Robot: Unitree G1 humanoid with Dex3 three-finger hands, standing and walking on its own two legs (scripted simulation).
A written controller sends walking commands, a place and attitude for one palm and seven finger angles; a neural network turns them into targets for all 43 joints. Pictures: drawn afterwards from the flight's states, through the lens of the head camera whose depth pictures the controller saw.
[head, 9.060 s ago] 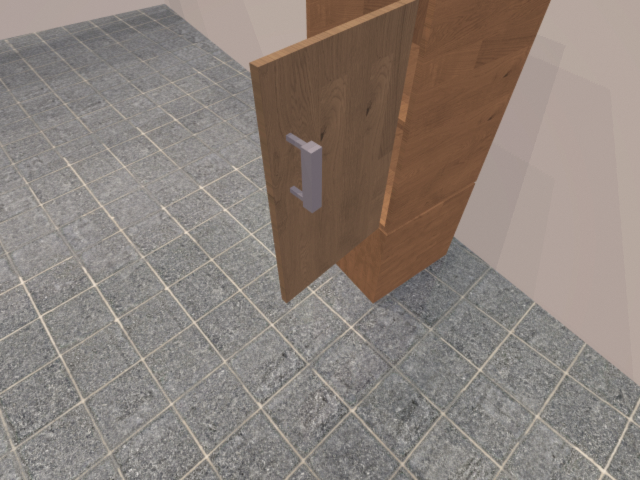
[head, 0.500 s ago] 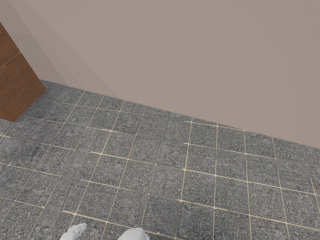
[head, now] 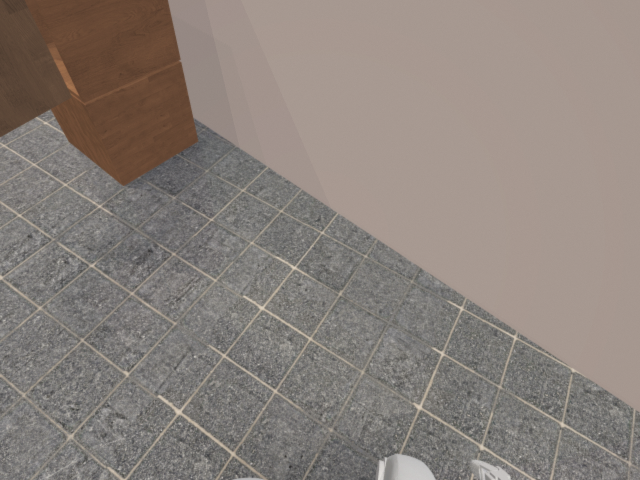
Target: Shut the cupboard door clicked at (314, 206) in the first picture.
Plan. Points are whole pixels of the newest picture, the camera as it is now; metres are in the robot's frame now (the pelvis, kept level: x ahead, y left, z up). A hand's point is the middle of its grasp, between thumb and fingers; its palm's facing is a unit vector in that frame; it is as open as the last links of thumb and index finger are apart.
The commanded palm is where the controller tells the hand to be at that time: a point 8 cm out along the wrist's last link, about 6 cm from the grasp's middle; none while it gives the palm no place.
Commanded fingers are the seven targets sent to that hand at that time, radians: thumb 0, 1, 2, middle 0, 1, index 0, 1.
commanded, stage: walk to a spot facing it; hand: left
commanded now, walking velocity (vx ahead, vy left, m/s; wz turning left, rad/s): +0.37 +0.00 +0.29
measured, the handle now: out of the picture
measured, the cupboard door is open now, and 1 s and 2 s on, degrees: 99 99 99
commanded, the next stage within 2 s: turn to face it in 1.42 s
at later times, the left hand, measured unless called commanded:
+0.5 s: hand (253, 351) +0.31 +0.13 -0.16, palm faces +0.14 -0.98 -0.16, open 7.3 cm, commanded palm none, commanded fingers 0.00 0.90 0.90 -0.20 -0.30 -0.20 -0.30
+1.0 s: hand (211, 333) +0.34 +0.21 -0.18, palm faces +0.39 -0.91 -0.12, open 7.4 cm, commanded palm none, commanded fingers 0.00 0.90 0.90 -0.20 -0.30 -0.20 -0.30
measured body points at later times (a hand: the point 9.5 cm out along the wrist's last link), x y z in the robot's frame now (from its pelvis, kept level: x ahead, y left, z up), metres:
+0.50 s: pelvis +0.22 -0.05 +0.00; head +0.26 -0.05 +0.45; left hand +0.30 +0.18 -0.14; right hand +0.20 -0.29 -0.16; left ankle +0.13 +0.06 -0.65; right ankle +0.26 -0.14 -0.74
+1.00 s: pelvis +0.42 +0.06 +0.00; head +0.44 +0.10 +0.45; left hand +0.32 +0.26 -0.17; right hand +0.60 -0.12 -0.13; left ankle +0.43 +0.13 -0.74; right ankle +0.44 -0.10 -0.64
